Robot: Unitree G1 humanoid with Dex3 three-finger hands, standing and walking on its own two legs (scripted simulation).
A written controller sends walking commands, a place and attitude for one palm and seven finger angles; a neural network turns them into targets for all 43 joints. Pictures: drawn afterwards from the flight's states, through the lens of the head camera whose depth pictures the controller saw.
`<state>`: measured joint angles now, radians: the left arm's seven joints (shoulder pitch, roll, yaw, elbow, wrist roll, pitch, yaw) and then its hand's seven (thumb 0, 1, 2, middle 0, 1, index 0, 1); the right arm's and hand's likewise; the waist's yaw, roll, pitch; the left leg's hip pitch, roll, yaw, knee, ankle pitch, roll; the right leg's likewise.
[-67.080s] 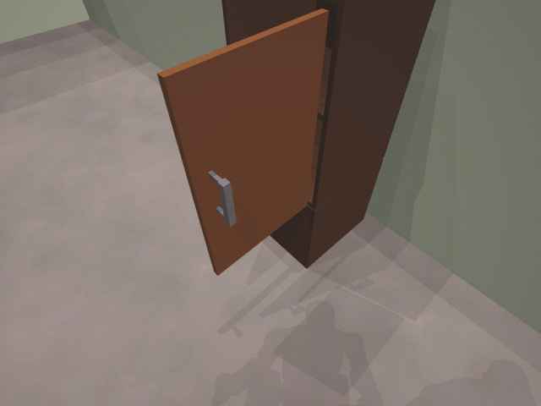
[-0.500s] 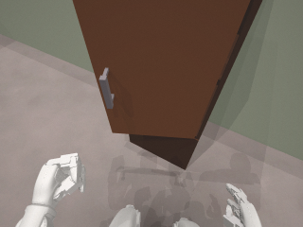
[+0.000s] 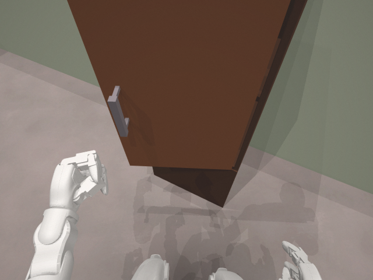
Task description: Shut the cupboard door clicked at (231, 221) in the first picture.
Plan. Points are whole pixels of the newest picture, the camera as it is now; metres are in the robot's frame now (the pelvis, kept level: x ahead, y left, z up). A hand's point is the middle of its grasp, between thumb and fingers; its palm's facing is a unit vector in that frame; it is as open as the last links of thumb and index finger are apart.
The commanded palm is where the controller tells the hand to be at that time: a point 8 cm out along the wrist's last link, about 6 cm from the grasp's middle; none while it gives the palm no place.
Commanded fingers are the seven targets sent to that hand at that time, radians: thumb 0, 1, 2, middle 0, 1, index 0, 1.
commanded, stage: bring the fist close to the handle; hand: left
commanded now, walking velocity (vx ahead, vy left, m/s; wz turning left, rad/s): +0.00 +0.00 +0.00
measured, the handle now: (120, 112) +0.49 +0.19 +0.05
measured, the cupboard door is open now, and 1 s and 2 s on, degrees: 25 25 11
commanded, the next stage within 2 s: push the door shut along its arc in 0.88 s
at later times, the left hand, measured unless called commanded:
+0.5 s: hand (126, 147) +0.38 +0.16 +0.05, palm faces +0.01 -1.00 +0.00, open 3.1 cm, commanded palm +0.36 +0.21 +0.05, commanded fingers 0.00 0.90 0.90 -1.30 -1.50 -1.30 -1.50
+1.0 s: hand (124, 149) +0.37 +0.16 +0.06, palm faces +0.01 -1.00 -0.03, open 3.1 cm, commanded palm +0.36 +0.21 +0.05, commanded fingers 0.00 0.90 0.90 -1.30 -1.50 -1.30 -1.50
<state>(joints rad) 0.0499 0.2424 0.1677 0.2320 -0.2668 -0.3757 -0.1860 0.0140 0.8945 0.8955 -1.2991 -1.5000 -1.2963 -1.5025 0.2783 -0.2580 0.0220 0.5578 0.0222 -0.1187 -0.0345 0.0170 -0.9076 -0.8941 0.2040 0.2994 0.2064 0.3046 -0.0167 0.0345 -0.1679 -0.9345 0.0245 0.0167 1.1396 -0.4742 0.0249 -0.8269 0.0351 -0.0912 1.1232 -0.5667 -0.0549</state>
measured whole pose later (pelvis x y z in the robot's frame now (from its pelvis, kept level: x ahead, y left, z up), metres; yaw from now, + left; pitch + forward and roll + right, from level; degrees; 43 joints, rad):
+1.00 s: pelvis -0.01 +0.01 +0.00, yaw +0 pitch +16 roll -2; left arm -0.37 0.22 0.14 0.68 -0.17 -0.50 -0.10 0.01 0.90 0.90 -1.30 -1.50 -1.30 -1.50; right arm 0.28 -0.26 0.00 0.63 0.01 -0.03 0.00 0.01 -0.91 -0.89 0.20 0.30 0.21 0.30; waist -0.04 0.03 -0.15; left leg -0.95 0.02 0.03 1.11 -0.44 0.04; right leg -0.85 0.03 -0.08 1.10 -0.53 -0.05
